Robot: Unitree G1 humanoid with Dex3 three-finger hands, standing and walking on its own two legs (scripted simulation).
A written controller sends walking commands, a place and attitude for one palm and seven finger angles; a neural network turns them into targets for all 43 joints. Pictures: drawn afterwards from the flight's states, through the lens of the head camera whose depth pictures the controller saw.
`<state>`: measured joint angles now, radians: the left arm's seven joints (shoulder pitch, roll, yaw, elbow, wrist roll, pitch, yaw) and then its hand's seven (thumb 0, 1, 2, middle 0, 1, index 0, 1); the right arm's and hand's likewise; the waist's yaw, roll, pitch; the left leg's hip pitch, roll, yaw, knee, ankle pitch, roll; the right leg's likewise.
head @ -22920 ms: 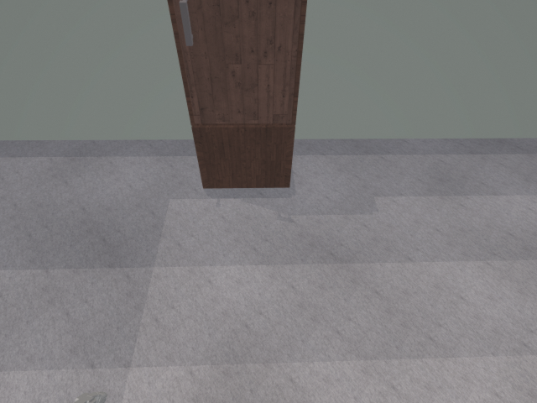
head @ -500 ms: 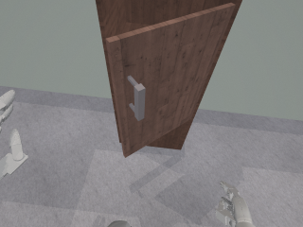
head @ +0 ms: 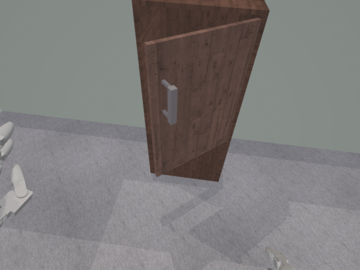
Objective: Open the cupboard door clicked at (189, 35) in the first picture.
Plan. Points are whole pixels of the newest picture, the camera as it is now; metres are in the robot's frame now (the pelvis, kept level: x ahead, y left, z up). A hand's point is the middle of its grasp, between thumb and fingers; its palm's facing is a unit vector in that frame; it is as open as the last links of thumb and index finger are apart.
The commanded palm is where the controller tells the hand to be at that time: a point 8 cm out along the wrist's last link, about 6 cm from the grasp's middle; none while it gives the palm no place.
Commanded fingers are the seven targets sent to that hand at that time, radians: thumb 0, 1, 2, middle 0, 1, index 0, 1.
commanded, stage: stop stepping back and stand still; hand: left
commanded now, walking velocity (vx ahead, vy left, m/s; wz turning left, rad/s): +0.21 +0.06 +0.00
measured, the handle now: (168, 102) +0.57 +0.09 +0.07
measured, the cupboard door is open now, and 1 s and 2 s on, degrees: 41 41 41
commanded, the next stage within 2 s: let the arm hang, fingers relaxed in 0.66 s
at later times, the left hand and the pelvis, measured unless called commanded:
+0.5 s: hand (16, 202) +0.17 +0.28 +0.15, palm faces +0.44 -0.78 -0.44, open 7.4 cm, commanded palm +0.12 +0.32 +0.17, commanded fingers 0.00 0.90 0.90 -0.20 -0.30 -0.20 -0.30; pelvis -0.02 +0.02 -0.01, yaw +0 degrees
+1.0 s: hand out of the picture +0.06 +0.23 -0.15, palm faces -0.01 -0.97 -0.26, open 7.4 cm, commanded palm none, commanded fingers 0.00 0.90 0.90 -0.20 -0.30 -0.20 -0.30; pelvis -0.04 +0.02 -0.01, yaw +2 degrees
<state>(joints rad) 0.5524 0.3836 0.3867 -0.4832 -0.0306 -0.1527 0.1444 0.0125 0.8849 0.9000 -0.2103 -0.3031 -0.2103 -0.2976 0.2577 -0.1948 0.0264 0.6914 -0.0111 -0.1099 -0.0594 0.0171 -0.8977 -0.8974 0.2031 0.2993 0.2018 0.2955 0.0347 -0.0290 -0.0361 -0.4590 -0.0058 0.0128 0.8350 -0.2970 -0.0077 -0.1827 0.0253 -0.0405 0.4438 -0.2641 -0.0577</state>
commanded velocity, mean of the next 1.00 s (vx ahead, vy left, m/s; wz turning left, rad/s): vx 0.04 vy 0.00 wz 0.00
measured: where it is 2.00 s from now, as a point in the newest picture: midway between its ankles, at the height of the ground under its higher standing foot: outside the picture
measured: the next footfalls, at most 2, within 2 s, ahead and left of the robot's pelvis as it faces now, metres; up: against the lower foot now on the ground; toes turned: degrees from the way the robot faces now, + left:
left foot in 0.12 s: +0.03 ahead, +0.13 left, +0.00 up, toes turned +2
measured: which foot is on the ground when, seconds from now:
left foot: up 0.00-0.10, down 0.12-1.00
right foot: down 0.00-1.00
